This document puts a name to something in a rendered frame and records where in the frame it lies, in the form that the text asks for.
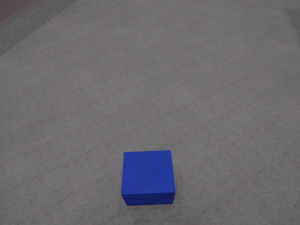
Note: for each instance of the carton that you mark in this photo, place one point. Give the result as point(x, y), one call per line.
point(147, 178)

